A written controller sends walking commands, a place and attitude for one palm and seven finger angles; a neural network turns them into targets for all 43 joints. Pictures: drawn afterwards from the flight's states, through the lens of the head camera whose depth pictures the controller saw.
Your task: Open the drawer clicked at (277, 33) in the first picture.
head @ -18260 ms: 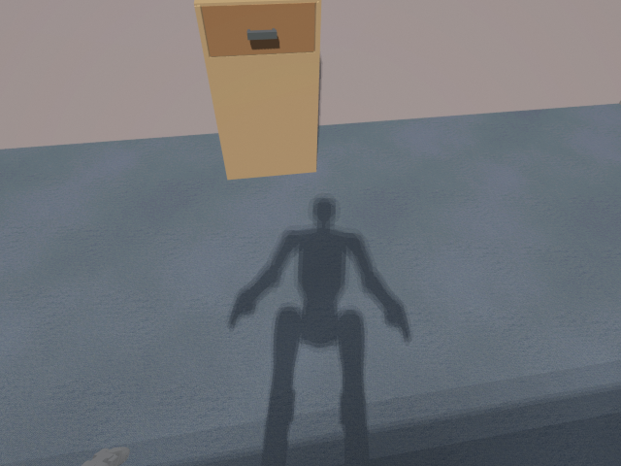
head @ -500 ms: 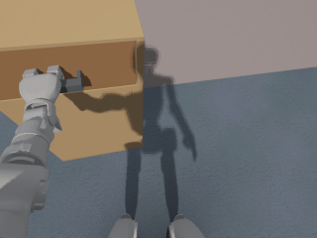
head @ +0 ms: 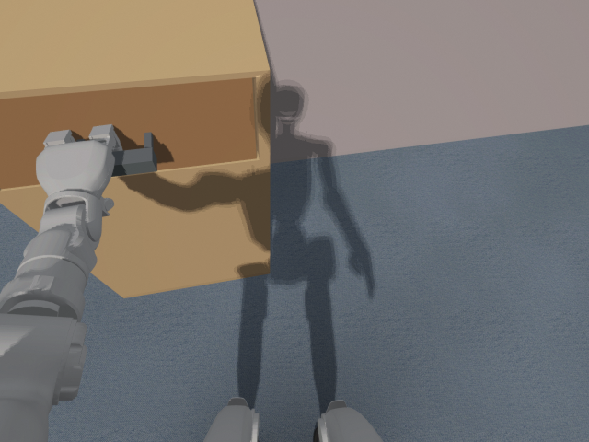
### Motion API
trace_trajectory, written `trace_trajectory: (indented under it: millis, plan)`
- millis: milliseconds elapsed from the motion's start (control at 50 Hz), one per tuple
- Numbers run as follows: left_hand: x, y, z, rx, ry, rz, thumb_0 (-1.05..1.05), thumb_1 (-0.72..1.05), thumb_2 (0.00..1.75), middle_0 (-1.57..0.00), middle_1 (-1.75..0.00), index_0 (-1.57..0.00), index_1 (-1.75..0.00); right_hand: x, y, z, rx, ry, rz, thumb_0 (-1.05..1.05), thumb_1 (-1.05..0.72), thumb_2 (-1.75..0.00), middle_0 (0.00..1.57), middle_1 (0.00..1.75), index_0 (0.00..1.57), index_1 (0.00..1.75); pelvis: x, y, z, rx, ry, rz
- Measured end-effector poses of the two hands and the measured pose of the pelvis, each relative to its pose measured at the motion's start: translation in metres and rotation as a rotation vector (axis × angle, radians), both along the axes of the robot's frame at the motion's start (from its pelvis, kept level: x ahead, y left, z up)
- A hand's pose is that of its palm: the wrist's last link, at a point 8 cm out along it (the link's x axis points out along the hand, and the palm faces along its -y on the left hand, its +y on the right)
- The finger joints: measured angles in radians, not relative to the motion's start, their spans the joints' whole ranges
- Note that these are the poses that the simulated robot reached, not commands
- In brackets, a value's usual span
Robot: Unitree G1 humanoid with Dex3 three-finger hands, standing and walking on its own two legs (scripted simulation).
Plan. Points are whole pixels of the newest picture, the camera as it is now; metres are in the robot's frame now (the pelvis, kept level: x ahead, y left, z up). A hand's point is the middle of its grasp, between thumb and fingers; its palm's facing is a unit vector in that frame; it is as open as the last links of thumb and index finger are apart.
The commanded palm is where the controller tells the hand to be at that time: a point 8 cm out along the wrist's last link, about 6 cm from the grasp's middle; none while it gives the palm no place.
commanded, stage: close the thumb around the handle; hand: left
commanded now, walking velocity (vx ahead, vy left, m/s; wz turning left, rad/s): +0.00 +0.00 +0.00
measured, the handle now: (115, 152) +0.52 +0.25 +0.02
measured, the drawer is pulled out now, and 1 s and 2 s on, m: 0.00 0.05 0.18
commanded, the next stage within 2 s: pull the drawer open in 0.28 s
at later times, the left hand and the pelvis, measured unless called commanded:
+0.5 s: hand (96, 191) +0.47 +0.28 -0.01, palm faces -0.05 -0.02 -1.00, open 5.8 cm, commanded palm +0.45 +0.25 +0.05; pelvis +0.00 +0.00 +0.00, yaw +0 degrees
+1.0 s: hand (93, 219) +0.42 +0.27 -0.01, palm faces -0.04 -0.05 -1.00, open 5.8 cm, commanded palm +0.39 +0.25 +0.05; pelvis +0.02 +0.01 +0.02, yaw -1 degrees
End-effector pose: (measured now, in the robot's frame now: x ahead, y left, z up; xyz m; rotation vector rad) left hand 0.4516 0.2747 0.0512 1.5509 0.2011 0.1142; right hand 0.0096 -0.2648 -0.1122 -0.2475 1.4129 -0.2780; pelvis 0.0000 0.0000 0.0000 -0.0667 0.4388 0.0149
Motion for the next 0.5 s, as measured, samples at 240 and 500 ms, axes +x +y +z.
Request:
trace_trajectory:
  millis: [240, 500]
  plan:
    - [0.0000, 0.0015, -0.0012, -0.014, 0.026, -0.013, -0.01, 0.70, 0.82, -0.35, -1.28, -0.36, -1.32, 0.0056, -0.0008, 0.0043, -0.013, -0.017, 0.000, 0.01, -0.91, -0.90, 0.20, 0.30, 0.20, 0.30, 0.0020, 0.0020, 0.0023, 0.002, -0.007, -0.004]
    - [-0.0007, 0.0007, -0.0026, -0.003, -0.003, -0.002, -0.01, 0.69, 0.85, -0.38, -1.31, -0.36, -1.34, -0.0012, 0.0026, 0.0001, -0.004, 0.000, -0.008, 0.01, -0.91, -0.90, 0.20, 0.30, 0.20, 0.30, -0.0017, 0.0043, -0.0008, -0.002, -0.001, -0.003]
